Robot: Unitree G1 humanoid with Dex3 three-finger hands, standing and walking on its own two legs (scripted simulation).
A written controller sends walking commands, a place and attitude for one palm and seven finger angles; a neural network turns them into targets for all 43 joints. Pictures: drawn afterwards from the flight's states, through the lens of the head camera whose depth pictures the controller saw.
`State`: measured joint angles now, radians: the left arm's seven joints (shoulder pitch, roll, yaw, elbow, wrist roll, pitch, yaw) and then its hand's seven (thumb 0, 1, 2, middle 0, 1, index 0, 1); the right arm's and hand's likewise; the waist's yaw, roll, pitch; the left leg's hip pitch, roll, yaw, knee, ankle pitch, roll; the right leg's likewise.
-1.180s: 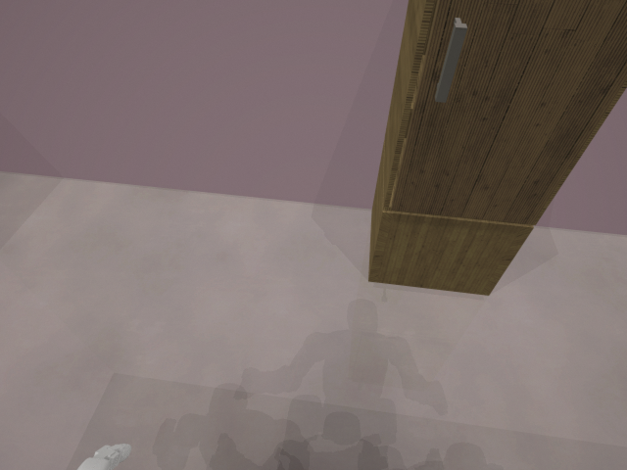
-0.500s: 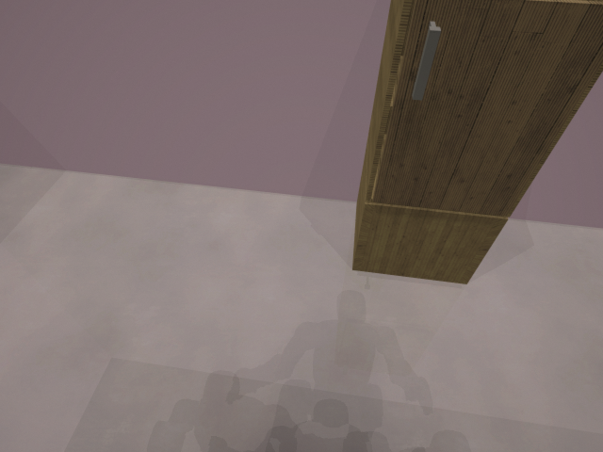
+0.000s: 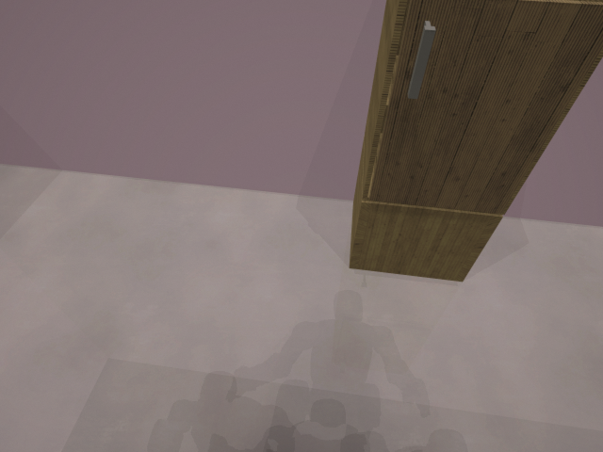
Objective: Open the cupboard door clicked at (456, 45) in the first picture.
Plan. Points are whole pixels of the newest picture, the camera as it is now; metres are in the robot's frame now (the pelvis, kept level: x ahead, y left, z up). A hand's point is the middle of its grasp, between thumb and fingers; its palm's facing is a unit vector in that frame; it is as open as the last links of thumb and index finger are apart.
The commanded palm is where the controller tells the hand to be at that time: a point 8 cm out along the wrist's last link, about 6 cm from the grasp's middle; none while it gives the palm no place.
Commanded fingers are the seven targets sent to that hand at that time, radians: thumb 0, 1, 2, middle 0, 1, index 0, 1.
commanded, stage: look at it before walking up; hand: left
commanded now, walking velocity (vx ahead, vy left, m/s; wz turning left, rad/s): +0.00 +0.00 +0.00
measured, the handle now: (419, 60) +0.89 -0.22 +0.12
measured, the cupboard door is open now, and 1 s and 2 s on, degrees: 0 0 0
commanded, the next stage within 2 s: walk to a spot facing it in 0.26 s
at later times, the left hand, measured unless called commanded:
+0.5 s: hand out of the picture +0.09 +0.25 -0.16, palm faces -0.04 -0.94 -0.33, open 7.3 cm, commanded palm none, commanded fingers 0.00 0.90 0.90 -0.20 -0.30 -0.20 -0.30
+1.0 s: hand out of the picture +0.06 +0.16 -0.16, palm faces -0.23 -0.93 -0.27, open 7.3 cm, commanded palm none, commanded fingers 0.00 0.90 0.90 -0.20 -0.30 -0.20 -0.30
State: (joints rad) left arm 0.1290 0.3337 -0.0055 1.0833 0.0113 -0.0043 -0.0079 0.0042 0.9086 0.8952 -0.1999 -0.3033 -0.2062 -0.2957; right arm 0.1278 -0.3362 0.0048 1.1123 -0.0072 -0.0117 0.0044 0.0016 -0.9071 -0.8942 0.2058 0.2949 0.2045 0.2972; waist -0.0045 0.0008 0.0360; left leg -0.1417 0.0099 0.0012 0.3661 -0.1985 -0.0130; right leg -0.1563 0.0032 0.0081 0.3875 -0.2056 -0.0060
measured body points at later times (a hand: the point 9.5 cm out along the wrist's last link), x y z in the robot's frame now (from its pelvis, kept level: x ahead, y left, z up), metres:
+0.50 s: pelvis +0.01 +0.00 +0.00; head +0.02 +0.00 +0.45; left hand +0.09 +0.29 -0.14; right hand +0.09 -0.29 -0.14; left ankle +0.00 +0.13 -0.75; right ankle +0.00 -0.11 -0.75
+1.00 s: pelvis -0.03 -0.03 -0.01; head +0.01 -0.06 +0.44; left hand +0.07 +0.21 -0.14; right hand -0.01 -0.30 -0.16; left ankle -0.01 +0.14 -0.66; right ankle -0.01 -0.10 -0.75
